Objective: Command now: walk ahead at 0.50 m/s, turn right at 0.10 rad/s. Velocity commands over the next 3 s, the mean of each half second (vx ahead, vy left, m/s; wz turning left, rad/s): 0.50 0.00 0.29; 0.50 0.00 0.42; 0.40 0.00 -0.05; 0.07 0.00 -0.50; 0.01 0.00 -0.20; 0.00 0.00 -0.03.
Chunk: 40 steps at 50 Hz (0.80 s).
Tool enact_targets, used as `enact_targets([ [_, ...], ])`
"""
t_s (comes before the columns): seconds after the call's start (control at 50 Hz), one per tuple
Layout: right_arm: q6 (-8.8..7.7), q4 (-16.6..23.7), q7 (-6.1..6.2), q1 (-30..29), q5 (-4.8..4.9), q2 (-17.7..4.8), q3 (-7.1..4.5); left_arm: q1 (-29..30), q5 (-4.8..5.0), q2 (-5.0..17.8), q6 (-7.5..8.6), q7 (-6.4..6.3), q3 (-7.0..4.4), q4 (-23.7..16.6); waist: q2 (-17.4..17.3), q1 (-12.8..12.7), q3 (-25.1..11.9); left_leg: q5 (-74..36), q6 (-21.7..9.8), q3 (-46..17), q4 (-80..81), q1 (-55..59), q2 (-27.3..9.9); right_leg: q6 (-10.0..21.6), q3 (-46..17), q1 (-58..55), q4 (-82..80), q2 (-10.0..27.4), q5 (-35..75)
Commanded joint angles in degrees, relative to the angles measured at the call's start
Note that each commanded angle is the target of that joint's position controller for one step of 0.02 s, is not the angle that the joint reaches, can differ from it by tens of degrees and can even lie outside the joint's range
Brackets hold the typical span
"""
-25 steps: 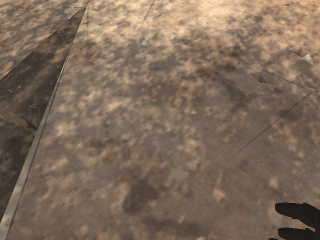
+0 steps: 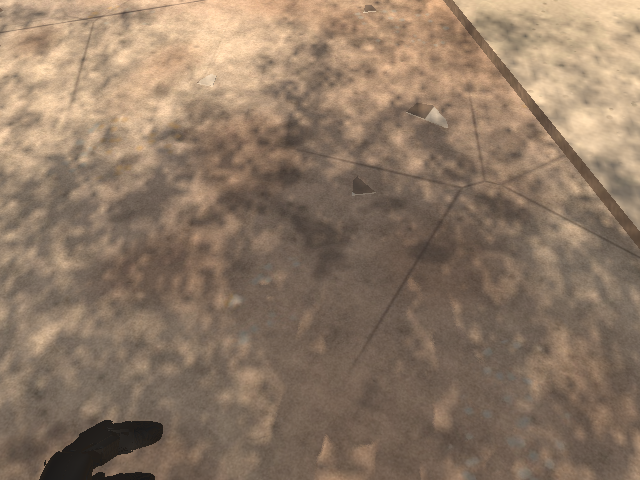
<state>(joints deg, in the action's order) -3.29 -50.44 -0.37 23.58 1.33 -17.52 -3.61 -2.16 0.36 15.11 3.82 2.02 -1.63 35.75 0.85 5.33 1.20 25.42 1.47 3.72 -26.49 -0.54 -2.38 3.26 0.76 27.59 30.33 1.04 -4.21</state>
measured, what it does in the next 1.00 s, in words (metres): walks ahead, turning left: left foot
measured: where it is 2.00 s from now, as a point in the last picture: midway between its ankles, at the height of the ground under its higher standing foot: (206, 320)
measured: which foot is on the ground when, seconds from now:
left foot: up 0.00-0.50, down 0.52-1.00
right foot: down 0.00-0.54, up 0.56-1.00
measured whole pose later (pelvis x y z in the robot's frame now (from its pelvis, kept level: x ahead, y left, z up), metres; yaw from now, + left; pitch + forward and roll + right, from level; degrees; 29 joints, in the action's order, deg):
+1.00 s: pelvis +0.55 +0.10 +0.01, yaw +25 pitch +2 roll +1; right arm -2.4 -44.0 0.4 20.9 0.9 -16.7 -3.6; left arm -3.7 0.1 15.7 6.3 1.9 -2.0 40.3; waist 1.8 4.3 0.2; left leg 23.2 -3.2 -8.4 -22.5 -0.9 5.1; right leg 0.6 -1.2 28.9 27.6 0.9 0.0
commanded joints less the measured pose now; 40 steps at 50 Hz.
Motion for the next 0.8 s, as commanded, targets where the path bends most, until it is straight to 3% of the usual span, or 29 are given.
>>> enact_targets([
  [0.02,-2.28,6.0,0.17,2.5,-1.12,-1.0,1.33,-23.9,-0.47,17.5,-0.36,-1.01,-5.61,2.1,15.9,-10.5,-23.0,7.9,-1.7,-4.8,-41.0,-36.9,4.2,15.7,-40.6,-50.0,-9.4,22.1,-8.8],
  [0.04,-2.77,5.7,-0.23,-1.4,0.41,-6.9,-0.20,-22.5,-0.02,12.1,-0.25,-0.90,-4.24,2.0,9.2,-12.1,-17.8,7.3,-2.2,-9.4,-46.6,-43.2,0.8,13.7,-37.7,-46.5,-11.3,20.6,-14.8],
  [0.06,-2.99,6.9,-0.45,-5.4,1.26,-7.9,-0.50,-19.1,0.11,10.4,-0.03,-0.91,-3.57,1.8,7.2,-11.3,-10.4,2.0,-2.8,-8.3,-45.9,-45.0,-1.5,11.6,-28.8,-39.1,-12.4,18.6,-12.3],
  [0.08,-2.83,6.8,-0.16,-7.3,0.74,-7.0,-0.43,-15.5,-0.25,8.9,0.16,-0.81,-3.14,1.7,3.8,-9.5,-7.0,-2.8,-2.8,-7.5,-43.2,-43.0,-3.6,10.2,-23.2,-32.2,-14.0,16.1,-8.7],
  [0.1,-2.29,6.7,-0.07,-7.5,0.11,-6.6,-0.66,-13.1,-0.67,7.3,0.50,-0.59,-2.72,1.7,4.1,-7.8,-4.2,-6.0,-2.4,-7.8,-40.6,-40.7,-5.0,9.7,-19.0,-26.6,-16.1,14.5,-4.5],
  [0.14,-0.66,5.6,-0.07,-4.9,0.34,-4.3,-0.49,-11.0,-1.07,6.1,1.57,-0.44,-2.68,2.4,5.1,-5.2,-3.2,-9.6,-1.8,-8.6,-39.2,-35.4,-5.8,9.5,-13.5,-20.3,-20.0,13.3,-0.6],
  [0.22,0.64,6.9,0.30,-8.5,0.03,-2.8,-0.48,-11.6,-1.53,7.2,2.79,-1.14,-3.39,5.0,2.7,-4.9,0.0,-18.6,-0.3,-11.0,-32.5,-39.6,-5.0,9.3,-4.9,-19.3,-23.2,13.2,6.5],
  [0.32,0.09,9.3,-1.27,-16.6,-0.31,-1.1,0.31,-13.0,-1.01,8.9,2.47,-2.12,-3.81,7.2,1.5,-7.7,2.5,-31.4,-1.2,-6.8,-16.7,-37.6,-3.6,6.7,4.1,-21.4,-24.5,12.0,8.4],
  [0.42,0.16,13.8,-2.95,-23.4,-0.23,-1.1,0.56,-16.9,0.24,10.7,0.51,-2.58,-4.62,10.1,1.2,-9.7,4.5,-25.2,-4.0,-3.4,-9.6,-40.8,-2.5,5.3,7.0,-32.2,-20.2,15.2,14.6],
  [0.48,0.51,14.8,-3.51,-19.6,-0.26,-3.6,-0.76,-15.6,0.57,12.9,-0.95,-3.38,-5.26,9.9,4.1,-6.2,-0.1,-16.1,-7.2,1.7,-9.4,-31.9,2.4,3.2,9.6,-35.2,-8.9,15.2,40.9],
  [0.5,0.66,13.5,-3.33,-13.1,-0.15,-5.6,-1.98,-14.9,0.58,13.3,-1.52,-3.71,-5.31,9.7,4.2,-2.4,-3.9,-15.3,-8.7,3.0,-8.3,-23.3,4.9,2.1,10.7,-33.7,0.3,14.1,46.8],
  [0.52,0.86,11.2,-2.52,-3.8,0.00,-9.0,-3.92,-14.6,0.57,12.6,-1.61,-4.06,-4.90,9.2,2.4,2.4,-8.7,-18.5,-11.0,1.1,-4.9,-8.3,6.2,0.0,11.8,-26.2,13.5,11.6,42.0],
  [0.54,1.38,10.3,-1.22,2.1,0.05,-15.8,-5.86,-18.4,-1.08,7.7,-0.63,-3.76,-3.23,6.9,-9.4,1.7,-15.1,-17.7,-18.3,-21.6,-4.6,13.4,-7.1,-3.5,11.9,-4.1,34.9,5.8,11.1],
  [0.56,0.74,12.0,-1.38,0.3,0.31,-16.3,-5.21,-19.0,-1.17,4.0,1.64,-2.78,-1.52,5.4,-13.8,-1.2,-22.7,-9.4,-26.8,-50.9,5.9,23.9,-17.0,-5.1,-0.2,11.7,48.8,-4.7,-29.6],
  [0.58,0.26,12.1,-1.56,0.5,-0.19,-11.6,-3.84,-12.2,1.09,9.0,3.39,-1.78,-2.77,4.2,-7.8,2.1,-19.8,-7.4,-23.5,-46.6,8.9,22.5,-15.8,-3.7,-7.2,17.9,50.6,-1.1,-26.9],
  [0.6,-0.15,12.0,-1.48,-1.8,-0.35,-9.6,-3.26,-8.9,2.08,9.1,4.29,-1.50,-2.63,2.9,-5.6,1.1,-12.4,-10.3,-21.2,-38.4,9.2,14.9,-13.8,-2.4,-6.2,19.3,47.1,1.3,-22.1],
  [0.62,-0.29,12.5,-1.43,-5.6,-0.30,-8.2,-2.81,-8.5,0.92,8.6,4.59,-1.89,-2.61,3.2,-1.2,-1.7,-7.5,-15.8,-19.4,-32.2,9.6,6.0,-11.3,-2.4,-5.8,16.8,41.4,3.6,-18.2],
  [0.64,-0.34,13.4,-1.21,-8.7,-0.64,-6.3,-2.19,-8.9,-0.33,9.3,4.18,-2.25,-3.18,3.6,-1.7,-3.9,-5.3,-21.5,-18.4,-27.8,10.6,-0.7,-9.4,-2.8,-5.7,12.7,37.1,5.2,-15.9],
  [0.68,-0.38,14.7,-0.81,-10.9,-1.14,-5.9,-2.04,-10.9,-0.97,8.7,2.77,-2.19,-3.40,3.8,-3.4,-6.3,-4.2,-27.2,-18.8,-25.1,12.9,-7.6,-7.4,-4.3,-5.4,7.9,33.5,5.7,-13.6],
  [0.74,-0.61,14.0,0.21,-9.6,-0.88,-7.6,-2.44,-8.6,-1.35,6.6,1.57,-2.41,-2.80,3.0,-3.3,-6.2,-2.5,-32.5,-18.4,-19.6,14.1,-12.5,-5.6,-7.0,-3.6,7.8,25.0,4.9,-7.3],
  [0.8,-0.42,12.5,0.87,-7.3,-0.59,-7.2,-2.19,-2.7,-1.14,4.5,1.85,-1.93,-1.80,2.1,-4.8,-3.4,-1.7,-29.7,-15.1,-14.8,13.7,-13.8,-2.6,-7.4,-2.7,4.6,11.0,3.4,5.9],
])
